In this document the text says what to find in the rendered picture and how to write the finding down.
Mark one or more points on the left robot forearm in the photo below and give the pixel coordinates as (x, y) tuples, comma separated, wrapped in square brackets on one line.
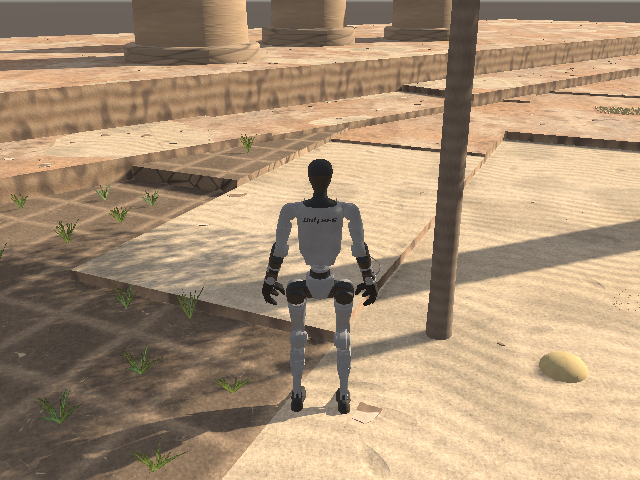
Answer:
[(273, 268)]

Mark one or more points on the left robot upper arm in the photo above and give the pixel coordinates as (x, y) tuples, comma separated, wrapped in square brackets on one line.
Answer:
[(287, 213)]

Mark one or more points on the right robot upper arm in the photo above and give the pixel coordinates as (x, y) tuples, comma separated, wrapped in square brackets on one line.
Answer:
[(351, 212)]

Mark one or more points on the humanoid robot head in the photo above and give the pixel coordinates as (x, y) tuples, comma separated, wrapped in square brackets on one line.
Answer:
[(320, 173)]

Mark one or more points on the right robot forearm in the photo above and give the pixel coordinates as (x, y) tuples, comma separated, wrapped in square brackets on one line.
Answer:
[(366, 267)]

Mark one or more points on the robot right hand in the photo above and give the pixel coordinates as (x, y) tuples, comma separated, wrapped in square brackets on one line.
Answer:
[(371, 290)]

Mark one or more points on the right robot shin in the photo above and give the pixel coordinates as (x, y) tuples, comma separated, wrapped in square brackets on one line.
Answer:
[(344, 367)]

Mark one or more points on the robot left hand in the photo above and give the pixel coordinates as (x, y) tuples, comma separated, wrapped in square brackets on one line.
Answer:
[(268, 289)]

